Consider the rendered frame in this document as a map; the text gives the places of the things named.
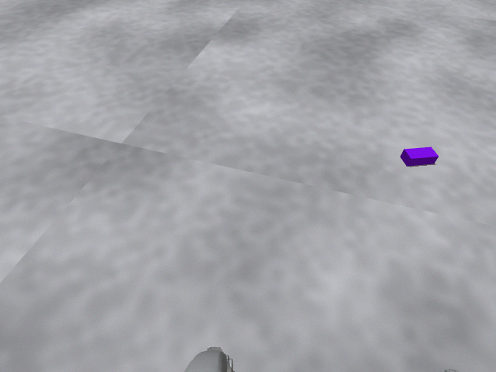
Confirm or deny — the carton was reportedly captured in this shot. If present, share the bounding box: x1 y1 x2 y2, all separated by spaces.
400 147 439 166

